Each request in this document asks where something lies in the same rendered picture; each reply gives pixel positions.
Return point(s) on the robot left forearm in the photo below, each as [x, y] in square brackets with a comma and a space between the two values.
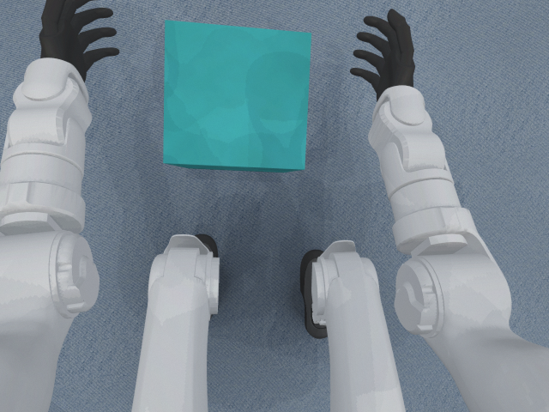
[42, 165]

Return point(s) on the robot right forearm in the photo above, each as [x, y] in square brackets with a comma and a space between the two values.
[429, 219]

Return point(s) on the right robot foot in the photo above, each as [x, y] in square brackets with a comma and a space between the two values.
[316, 330]

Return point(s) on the robot left upper arm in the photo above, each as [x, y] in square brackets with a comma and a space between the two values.
[46, 280]

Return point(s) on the right robot shin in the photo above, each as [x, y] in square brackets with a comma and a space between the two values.
[345, 246]

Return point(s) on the robot right upper arm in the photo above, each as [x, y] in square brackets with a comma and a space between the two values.
[460, 305]

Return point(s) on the robot left hand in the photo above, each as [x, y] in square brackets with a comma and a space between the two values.
[60, 38]

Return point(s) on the robot right hand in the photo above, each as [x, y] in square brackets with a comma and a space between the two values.
[397, 66]

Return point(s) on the carton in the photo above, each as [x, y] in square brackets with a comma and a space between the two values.
[235, 98]

